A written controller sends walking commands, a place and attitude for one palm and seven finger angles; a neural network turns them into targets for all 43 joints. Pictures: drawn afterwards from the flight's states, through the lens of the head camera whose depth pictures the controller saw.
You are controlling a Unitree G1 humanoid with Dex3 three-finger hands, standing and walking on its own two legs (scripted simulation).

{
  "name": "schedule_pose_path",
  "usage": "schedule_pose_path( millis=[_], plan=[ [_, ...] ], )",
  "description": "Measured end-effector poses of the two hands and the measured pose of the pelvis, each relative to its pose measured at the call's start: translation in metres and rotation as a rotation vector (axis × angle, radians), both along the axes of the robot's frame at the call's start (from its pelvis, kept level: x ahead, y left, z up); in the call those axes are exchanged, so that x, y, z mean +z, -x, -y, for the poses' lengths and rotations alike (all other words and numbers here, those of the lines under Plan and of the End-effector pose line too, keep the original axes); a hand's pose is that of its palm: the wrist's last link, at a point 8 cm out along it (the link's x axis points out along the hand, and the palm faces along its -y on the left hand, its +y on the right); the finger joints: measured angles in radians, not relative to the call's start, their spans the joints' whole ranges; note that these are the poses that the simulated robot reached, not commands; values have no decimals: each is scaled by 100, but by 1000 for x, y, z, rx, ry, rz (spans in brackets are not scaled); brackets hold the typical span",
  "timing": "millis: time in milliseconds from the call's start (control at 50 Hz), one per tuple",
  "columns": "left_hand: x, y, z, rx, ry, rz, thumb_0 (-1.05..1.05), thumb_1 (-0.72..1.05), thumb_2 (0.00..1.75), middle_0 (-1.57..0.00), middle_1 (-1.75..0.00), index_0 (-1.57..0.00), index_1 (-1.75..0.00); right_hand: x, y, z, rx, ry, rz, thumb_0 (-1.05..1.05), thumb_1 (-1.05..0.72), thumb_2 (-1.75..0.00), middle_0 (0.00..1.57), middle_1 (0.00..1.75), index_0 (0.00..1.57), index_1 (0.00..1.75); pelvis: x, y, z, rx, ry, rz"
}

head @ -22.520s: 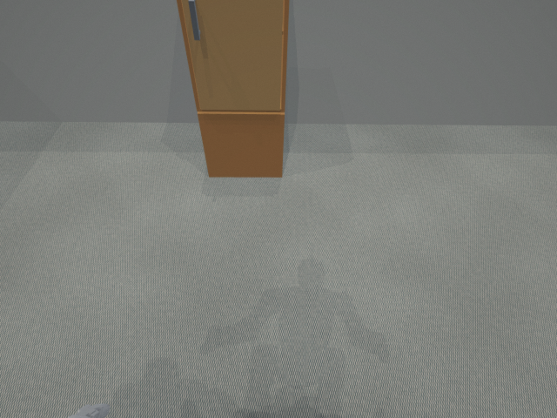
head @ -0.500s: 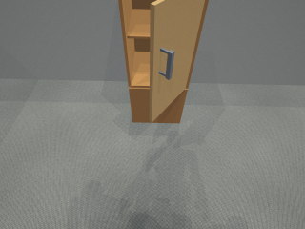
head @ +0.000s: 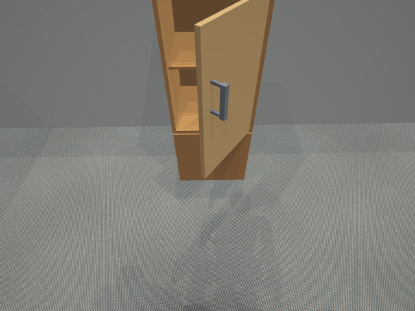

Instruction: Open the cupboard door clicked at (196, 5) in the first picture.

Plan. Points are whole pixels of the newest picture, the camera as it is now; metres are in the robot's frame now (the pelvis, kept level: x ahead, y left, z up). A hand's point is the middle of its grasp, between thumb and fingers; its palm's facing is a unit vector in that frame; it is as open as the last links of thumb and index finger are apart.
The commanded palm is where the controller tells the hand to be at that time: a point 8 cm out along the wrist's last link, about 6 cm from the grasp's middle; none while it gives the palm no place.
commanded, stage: let the arm hang, fingers relaxed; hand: left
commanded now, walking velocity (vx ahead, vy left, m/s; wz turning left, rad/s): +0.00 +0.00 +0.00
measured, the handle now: (218, 100) +0.67 +0.00 +0.02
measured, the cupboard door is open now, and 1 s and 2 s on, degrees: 52 52 52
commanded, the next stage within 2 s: look to check the result in 0.10 s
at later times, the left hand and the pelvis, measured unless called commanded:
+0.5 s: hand out of the picture +0.03 +0.19 -0.17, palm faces +0.02 -0.97 -0.25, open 7.3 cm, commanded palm none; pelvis +0.01 -0.01 +0.00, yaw +0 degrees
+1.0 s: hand out of the picture +0.07 +0.19 -0.17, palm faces -0.02 -0.97 -0.24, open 7.3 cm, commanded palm none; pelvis +0.02 -0.01 +0.00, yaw -4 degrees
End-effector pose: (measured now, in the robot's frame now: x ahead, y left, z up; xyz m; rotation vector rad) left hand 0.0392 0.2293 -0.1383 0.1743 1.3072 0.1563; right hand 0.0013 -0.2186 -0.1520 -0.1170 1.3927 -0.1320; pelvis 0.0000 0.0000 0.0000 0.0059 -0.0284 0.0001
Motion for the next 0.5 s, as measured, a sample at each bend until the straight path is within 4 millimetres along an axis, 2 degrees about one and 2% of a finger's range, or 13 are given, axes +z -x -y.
schedule_pose_path(
  millis=[340,500],
  plan=[
    [2,19,-9,23,-25,-93,0,91,89,-20,-29,-21,-30,3,-5,15,10,27,-39,0,-91,-89,20,30,19,30,2,-10,5,1,2,-8],
    [3,16,-10,22,-34,-94,0,91,90,-20,-29,-21,-30,4,-18,20,20,33,-22,0,-91,-89,20,30,19,30,2,-14,7,2,3,-8]
  ],
)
